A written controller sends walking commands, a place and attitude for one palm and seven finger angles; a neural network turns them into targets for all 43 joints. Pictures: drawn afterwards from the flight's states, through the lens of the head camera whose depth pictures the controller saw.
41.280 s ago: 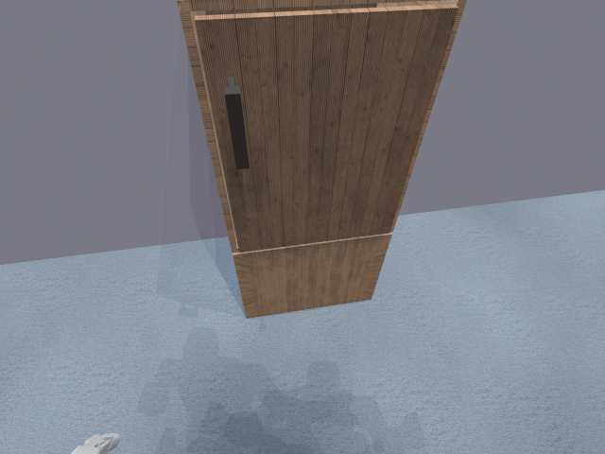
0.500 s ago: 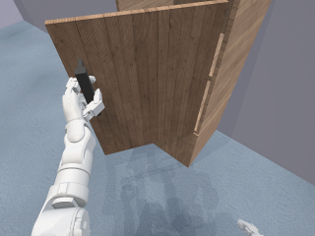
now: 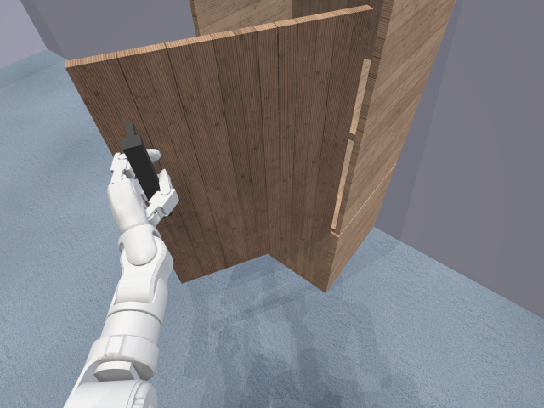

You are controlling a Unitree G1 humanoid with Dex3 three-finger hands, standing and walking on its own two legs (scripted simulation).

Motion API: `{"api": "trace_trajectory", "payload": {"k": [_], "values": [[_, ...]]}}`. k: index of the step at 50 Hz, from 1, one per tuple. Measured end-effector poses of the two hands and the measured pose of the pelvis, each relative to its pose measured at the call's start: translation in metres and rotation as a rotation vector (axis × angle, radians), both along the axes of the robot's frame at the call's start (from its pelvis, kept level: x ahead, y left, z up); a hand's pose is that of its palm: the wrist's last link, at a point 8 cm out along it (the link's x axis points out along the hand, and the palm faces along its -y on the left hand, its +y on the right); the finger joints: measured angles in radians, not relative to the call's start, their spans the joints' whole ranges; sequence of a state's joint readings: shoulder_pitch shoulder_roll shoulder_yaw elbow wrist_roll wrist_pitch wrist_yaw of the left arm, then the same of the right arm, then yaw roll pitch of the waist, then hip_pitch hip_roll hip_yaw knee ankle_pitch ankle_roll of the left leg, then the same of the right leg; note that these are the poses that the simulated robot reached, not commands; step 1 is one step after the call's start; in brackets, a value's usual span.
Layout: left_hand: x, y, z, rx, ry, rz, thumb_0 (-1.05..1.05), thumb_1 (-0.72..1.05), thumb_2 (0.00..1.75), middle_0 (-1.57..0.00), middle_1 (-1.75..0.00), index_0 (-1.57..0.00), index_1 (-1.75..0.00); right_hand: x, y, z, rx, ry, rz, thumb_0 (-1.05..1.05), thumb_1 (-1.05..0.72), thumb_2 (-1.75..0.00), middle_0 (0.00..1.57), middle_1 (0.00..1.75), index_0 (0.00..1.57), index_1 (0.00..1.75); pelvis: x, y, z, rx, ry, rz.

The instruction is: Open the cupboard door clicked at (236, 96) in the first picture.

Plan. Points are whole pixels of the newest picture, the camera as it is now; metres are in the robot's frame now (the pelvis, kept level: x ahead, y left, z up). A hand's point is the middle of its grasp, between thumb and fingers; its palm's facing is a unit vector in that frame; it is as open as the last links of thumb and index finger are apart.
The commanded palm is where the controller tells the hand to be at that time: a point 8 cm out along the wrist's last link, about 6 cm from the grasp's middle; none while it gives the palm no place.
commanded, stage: pull the door open along its arc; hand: left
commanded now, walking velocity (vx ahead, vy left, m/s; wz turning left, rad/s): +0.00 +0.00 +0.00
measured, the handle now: (147, 171) +0.45 +0.20 +0.11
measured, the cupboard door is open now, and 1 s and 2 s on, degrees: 59 78 78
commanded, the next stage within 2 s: open thumb and fingers to let go in 0.30 s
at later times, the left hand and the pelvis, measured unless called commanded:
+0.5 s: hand (212, 249) +0.31 +0.08 +0.11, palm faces +0.39 -0.92 +0.00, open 6.3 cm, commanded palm +0.26 +0.13 +0.10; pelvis +0.01 -0.01 +0.00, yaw +3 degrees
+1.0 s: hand (209, 247) +0.31 +0.09 +0.11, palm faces +0.39 -0.92 +0.01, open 13.5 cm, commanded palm +0.26 +0.14 +0.10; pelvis -0.01 -0.01 +0.01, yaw +2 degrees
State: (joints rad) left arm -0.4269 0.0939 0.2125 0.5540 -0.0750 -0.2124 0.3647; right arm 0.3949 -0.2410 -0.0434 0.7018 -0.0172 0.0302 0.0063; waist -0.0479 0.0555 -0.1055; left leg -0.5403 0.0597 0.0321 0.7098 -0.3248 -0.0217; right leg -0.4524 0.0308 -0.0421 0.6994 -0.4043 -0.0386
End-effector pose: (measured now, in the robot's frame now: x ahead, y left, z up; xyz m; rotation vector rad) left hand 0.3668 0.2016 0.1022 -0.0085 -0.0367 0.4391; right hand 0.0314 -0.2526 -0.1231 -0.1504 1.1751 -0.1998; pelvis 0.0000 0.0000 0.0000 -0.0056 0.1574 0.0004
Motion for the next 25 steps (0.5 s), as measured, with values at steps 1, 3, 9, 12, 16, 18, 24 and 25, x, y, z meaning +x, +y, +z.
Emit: {"api": "trace_trajectory", "payload": {"k": [1, 3, 9, 12, 16, 18, 24, 25], "values": [[-0.005, -0.003, 0.000, -0.002, -0.001, -0.002, -0.02, 0.71, 0.74, -0.35, -1.35, -0.35, -1.35, 0.001, -0.001, 0.001, 0.001, -0.006, -0.001, 0.01, -0.91, -0.89, 0.20, 0.30, 0.20, 0.30, 0.001, 0.000, 0.001, 0.001, -0.006, -0.002], [-0.017, -0.008, 0.000, -0.004, -0.002, -0.013, -0.02, 0.70, 0.73, -0.34, -1.35, -0.35, -1.34, 0.009, -0.001, 0.003, 0.001, -0.030, 0.001, 0.01, -0.91, -0.89, 0.20, 0.30, 0.20, 0.30, 0.002, 0.000, 0.003, 0.003, -0.019, -0.004], [-0.054, -0.031, 0.001, -0.013, 0.009, -0.055, -0.01, 0.68, 0.71, -0.34, -1.35, -0.34, -1.33, 0.061, 0.006, 0.017, 0.007, -0.181, 0.045, 0.01, -0.91, -0.89, 0.20, 0.30, 0.20, 0.30, 0.005, 0.000, 0.006, 0.009, -0.063, -0.006], [-0.072, -0.044, 0.002, -0.028, 0.019, -0.073, -0.01, 0.66, 0.69, -0.34, -1.35, -0.35, -1.33, 0.098, 0.014, 0.029, 0.011, -0.281, 0.084, 0.01, -0.91, -0.89, 0.20, 0.30, 0.20, 0.30, 0.007, -0.001, 0.008, 0.011, -0.085, -0.003], [-0.092, -0.062, 0.003, -0.041, 0.032, -0.080, -0.01, 0.65, 0.70, -0.34, -1.35, -0.36, -1.33, 0.144, 0.028, 0.048, 0.021, -0.400, 0.148, 0.01, -0.91, -0.89, 0.20, 0.30, 0.20, 0.30, 0.008, -0.001, 0.008, 0.012, -0.109, 0.011], [-0.099, -0.071, 0.003, -0.042, 0.039, -0.070, -0.01, 0.65, 0.70, -0.33, -1.34, -0.36, -1.34, 0.163, 0.036, 0.057, 0.030, -0.446, 0.182, 0.01, -0.91, -0.89, 0.20, 0.30, 0.20, 0.30, 0.008, -0.002, 0.008, 0.011, -0.117, 0.020], [-0.103, -0.078, 0.004, 0.001, 0.046, -0.040, -0.01, 0.64, 0.74, -0.35, -1.34, -0.35, -1.33, 0.193, 0.056, 0.065, 0.050, -0.482, 0.259, 0.01, -0.91, -0.89, 0.20, 0.30, 0.20, 0.30, 0.006, -0.006, 0.005, 0.012, -0.128, 0.049], [-0.102, -0.077, 0.004, 0.000, 0.047, -0.036, -0.01, 0.63, 0.75, -0.35, -1.34, -0.35, -1.33, 0.194, 0.058, 0.064, 0.053, -0.475, 0.265, 0.01, -0.91, -0.89, 0.20, 0.30, 0.20, 0.30, 0.005, -0.006, 0.005, 0.012, -0.128, 0.052]]}}
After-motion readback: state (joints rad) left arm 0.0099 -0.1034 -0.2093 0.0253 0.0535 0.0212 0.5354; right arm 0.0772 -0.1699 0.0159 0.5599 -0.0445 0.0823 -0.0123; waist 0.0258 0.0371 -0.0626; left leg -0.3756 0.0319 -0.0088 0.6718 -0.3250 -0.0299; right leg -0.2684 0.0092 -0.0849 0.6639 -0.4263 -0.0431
